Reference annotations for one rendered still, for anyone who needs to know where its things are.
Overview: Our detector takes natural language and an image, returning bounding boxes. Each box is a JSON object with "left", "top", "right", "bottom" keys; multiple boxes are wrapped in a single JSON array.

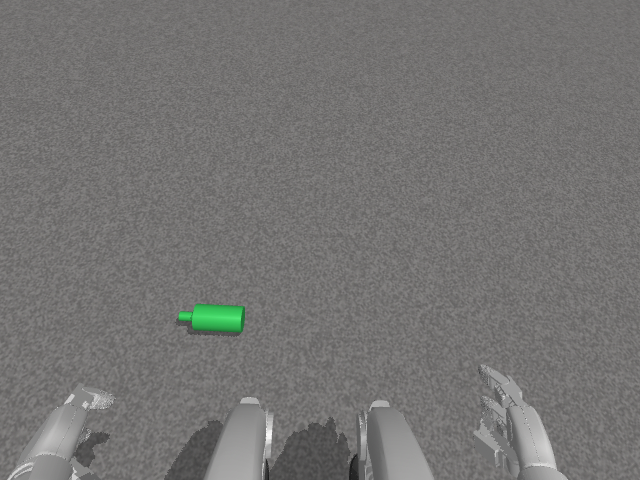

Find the bottle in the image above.
[{"left": 179, "top": 304, "right": 245, "bottom": 333}]

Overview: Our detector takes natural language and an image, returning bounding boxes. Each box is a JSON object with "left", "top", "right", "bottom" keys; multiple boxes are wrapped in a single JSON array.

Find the left robot hand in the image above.
[{"left": 15, "top": 383, "right": 116, "bottom": 480}]

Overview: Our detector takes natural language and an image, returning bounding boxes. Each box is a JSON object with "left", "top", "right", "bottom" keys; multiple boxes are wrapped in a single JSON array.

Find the left robot arm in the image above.
[{"left": 7, "top": 455, "right": 73, "bottom": 480}]

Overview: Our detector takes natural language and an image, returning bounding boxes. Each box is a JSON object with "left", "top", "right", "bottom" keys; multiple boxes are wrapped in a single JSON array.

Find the right robot hand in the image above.
[{"left": 474, "top": 364, "right": 557, "bottom": 478}]

